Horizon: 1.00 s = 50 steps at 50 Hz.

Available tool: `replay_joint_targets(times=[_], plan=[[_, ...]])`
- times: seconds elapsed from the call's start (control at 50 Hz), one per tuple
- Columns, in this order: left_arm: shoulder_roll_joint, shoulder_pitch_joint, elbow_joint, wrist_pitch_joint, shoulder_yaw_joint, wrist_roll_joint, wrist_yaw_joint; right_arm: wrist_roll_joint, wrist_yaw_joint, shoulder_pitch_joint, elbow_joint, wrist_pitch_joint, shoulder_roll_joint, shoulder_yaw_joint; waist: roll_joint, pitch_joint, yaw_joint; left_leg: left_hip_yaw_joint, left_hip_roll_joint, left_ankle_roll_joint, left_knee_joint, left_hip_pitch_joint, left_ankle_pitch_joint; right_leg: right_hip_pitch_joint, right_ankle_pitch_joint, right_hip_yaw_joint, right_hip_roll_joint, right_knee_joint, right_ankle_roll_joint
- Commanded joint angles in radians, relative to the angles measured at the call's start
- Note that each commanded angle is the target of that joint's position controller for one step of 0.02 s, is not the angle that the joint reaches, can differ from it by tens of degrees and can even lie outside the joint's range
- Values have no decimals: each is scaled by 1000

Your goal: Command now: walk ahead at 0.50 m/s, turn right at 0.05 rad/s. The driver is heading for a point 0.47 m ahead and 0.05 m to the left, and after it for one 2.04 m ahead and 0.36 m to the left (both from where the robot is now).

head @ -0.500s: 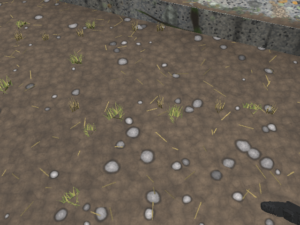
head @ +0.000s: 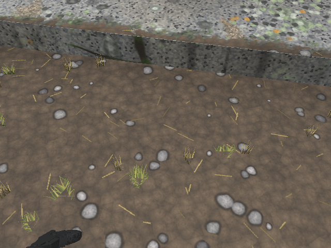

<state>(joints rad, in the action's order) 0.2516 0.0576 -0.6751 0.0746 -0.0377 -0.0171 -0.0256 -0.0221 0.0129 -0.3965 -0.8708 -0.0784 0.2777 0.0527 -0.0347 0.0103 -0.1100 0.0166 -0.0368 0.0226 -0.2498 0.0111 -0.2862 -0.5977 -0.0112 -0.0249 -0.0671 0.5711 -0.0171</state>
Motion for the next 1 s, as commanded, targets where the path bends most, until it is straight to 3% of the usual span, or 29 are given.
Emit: replay_joint_targets(times=[0.02, 0.06, 0.08, 0.1, 0.12, 0.14, 0.16, 0.18, 0.2, 0.24, 0.28, 0.32, 0.4, 0.46, 0.52, 0.56, 0.58, 0.6, 0.62, 0.64, 0.66, 0.68, 0.7, 0.72, 0.74, 0.76, 0.84, 0.92, 1.0], plan=[[89, -81, 98, 24, -24, -4, -12, -5, -9, -3, 34, 5, 185, 43, 131, 32, 45, -155, 290, 147, 8, -15, 399, 44, -56, 21, 26, -57, -33], [139, 80, 53, 25, -52, 5, -7, -7, -14, 24, 37, 14, 188, 41, 121, -64, 142, -98, 242, 111, -181, 1, 655, 295, -56, 65, 72, -116, -76], [193, 246, 14, 23, -75, 13, 3, 5, -17, 32, 52, 12, 154, 26, 89, -185, 214, -55, 194, 76, -397, 124, 602, 557, -24, -4, 0, -81, -121], [300, 378, 0, 16, -98, 34, 13, 24, -15, -37, 88, -6, 61, -6, -124, -339, 217, 10, 66, 8, -784, 489, 208, 941, -45, -383, -260, -79, -250], [264, 411, -18, 9, -88, 16, 8, 11, -9, -61, 79, -26, 61, -11, -249, -420, 215, -90, 1, -5, -976, 690, -291, 1019, -200, -702, -348, -226, -337], [204, 353, -13, 8, -67, 8, 6, -12, -2, 12, 91, -37, 150, 13, -147, -264, 217, -122, 66, 5, -1053, 790, -251, 905, -290, -601, -309, -254, -291], [170, 289, -4, 7, -54, 8, 6, -16, 1, 87, 109, -39, 154, 14, -89, -159, 196, -94, 112, 13, -1026, 792, -159, 764, -271, -461, -262, -273, -253], [144, 227, -1, 7, -45, 14, 1, -3, -1, 121, 113, -35, 141, 14, -32, -82, 164, -78, 143, 7, -965, 755, -88, 623, -204, -370, -217, -311, -235], [120, 186, 3, 12, -37, 21, -3, 10, -5, 117, 110, -24, 135, 20, -39, -47, 130, -84, 169, 1, -909, 698, -38, 526, -141, -307, -182, -346, -222], [123, 162, -6, 24, -40, 21, -7, 11, -5, 80, 98, -2, 95, 15, -60, -37, 91, -78, 180, -15, -868, 618, 15, 426, -64, -239, -157, -402, -230], [143, 176, -27, 35, -47, 19, -3, 17, -11, 109, 109, 10, 84, 13, -41, -18, 83, -75, 183, -33, -805, 639, 85, 402, 6, -179, -150, -430, -240], [155, 206, -49, 35, -51, 18, 6, 22, -12, 180, 131, 9, 75, 11, -20, 2, 99, -75, 187, -44, -693, 679, 189, 420, 49, -138, -143, -441, -235], [178, 248, -82, 30, -55, 18, 19, 9, 7, 295, 155, 1, 48, -2, -17, 25, 149, -48, 156, -29, -465, 649, 387, 460, 44, -21, -125, -455, -187], [191, 303, -120, 23, -59, 14, 22, -1, 21, 379, 193, 0, 47, -6, -9, 51, 186, -46, 133, -9, -385, 671, 392, 551, 30, 14, -160, -446, -176], [194, 321, -145, 6, -63, 9, 27, -3, 40, 432, 234, 0, 54, -5, -9, 68, 195, -43, 116, 23, -338, 717, 300, 671, 88, 38, -201, -396, -155], [205, 305, -147, -7, -68, 6, 34, 2, 52, 420, 249, -1, 65, 0, -27, 49, 175, -4, 87, 51, -323, 672, 207, 716, 276, 68, -210, -321, -130], [220, 290, -142, -13, -71, 6, 39, 5, 53, 382, 248, 1, 82, 9, -45, 12, 149, 32, 53, 68, -326, 594, 159, 723, 465, 89, -203, -248, -115], [230, 274, -136, -23, -73, 6, 46, 7, 51, 286, 231, 3, 112, 28, -51, -53, 92, 68, 10, 90, -308, 452, 152, 709, 634, 123, -182, -110, -93], [219, 275, -127, -29, -67, 9, 55, 5, 42, 134, 192, 6, 165, 59, -26, -139, 22, 57, -16, 123, -279, 217, 200, 612, 644, 162, -142, 96, -59], [178, 292, -94, -19, -46, 36, 62, 5, 23, -27, 171, 15, 260, 87, 121, -260, -26, -231, 176, 201, -290, -97, 272, 351, 298, 185, -84, 433, -17], [56, 391, -65, 15, -6, 46, 39, 0, 29, -9, 175, 8, 309, 88, 323, -366, 74, -770, 370, 383, -154, -401, 85, -63, -554, 52, 127, 723, 35], [160, 288, -67, 47, -27, 11, 22, -3, 27, -37, 181, 9, 211, 66, 198, -365, -1, -774, 355, 345, -85, -412, -12, -172, -545, -89, 75, 790, 16], [184, 196, -34, 65, -33, -16, 15, 4, 22, 10, 186, 7, 182, 58, 157, -221, 0, -629, 322, 306, -71, -294, 56, -226, -455, -72, 37, 766, -1], [170, 164, -28, 73, -29, -4, 21, 6, 20, 69, 200, 7, 172, 54, 54, -147, 35, -530, 284, 283, -61, -149, 153, -191, -380, -63, -3, 693, -3], [174, 151, -28, 70, -37, 18, 28, 12, 18, 124, 216, 9, 148, 47, 30, -91, 70, -454, 253, 270, -42, -18, 263, -132, -340, -57, -27, 614, 7], [173, 168, -24, 59, -42, 25, 28, 24, 14, 151, 232, 10, 134, 41, 59, -81, 105, -422, 232, 271, -18, 63, 330, -67, -317, -64, -42, 581, 15], [126, 156, -7, 24, -34, 35, 34, 14, -4, 149, 230, 5, 154, 48, 82, -43, 130, -313, 191, 278, 36, 204, 430, -36, -218, -30, -36, 411, 72], [83, 17, 16, 32, -15, 31, 21, 8, -18, 89, 196, 8, 152, 46, 102, -22, 65, -206, 127, 205, 32, 240, 373, 47, 89, -5, 0, 106, 75], [105, -89, 49, 45, -18, 13, 3, 3, -17, 18, 158, 11, 163, 46, 113, 11, 19, -263, 182, 196, 4, 145, 278, 47, 134, -13, 23, -23, 46]])
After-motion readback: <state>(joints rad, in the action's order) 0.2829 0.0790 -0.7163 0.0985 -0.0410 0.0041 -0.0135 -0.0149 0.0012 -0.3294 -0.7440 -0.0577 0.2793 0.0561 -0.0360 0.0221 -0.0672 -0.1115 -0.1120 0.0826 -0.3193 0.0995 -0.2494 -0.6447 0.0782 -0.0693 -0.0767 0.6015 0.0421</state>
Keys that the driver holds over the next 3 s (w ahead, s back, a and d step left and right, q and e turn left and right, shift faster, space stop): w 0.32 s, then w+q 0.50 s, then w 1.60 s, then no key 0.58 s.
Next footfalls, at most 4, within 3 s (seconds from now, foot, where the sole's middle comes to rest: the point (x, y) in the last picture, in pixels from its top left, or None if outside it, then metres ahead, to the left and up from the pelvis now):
0.08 right None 0.21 -0.13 -0.78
0.62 left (126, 244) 0.50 0.12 -0.78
1.12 right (152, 169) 0.83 -0.01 -0.78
1.66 left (83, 139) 1.03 0.31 -0.78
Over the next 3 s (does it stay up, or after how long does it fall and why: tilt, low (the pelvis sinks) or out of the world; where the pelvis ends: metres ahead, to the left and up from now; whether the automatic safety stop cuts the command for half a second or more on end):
stays up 1.39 0.35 0.00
